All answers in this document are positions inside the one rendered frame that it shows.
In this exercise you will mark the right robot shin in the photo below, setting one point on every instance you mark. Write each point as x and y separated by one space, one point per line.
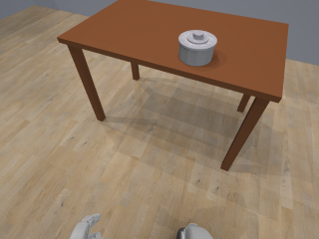
191 224

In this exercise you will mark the lid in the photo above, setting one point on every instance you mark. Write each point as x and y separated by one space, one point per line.
207 42

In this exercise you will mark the pot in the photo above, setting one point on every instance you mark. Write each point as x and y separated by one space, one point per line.
193 57

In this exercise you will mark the table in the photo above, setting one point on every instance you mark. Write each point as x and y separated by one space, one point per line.
249 56

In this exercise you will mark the knob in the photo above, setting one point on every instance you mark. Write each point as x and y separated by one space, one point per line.
197 34

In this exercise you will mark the robot right thigh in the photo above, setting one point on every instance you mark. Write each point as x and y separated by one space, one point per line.
195 232

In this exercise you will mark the robot left hand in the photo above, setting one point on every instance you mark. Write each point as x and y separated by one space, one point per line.
81 230

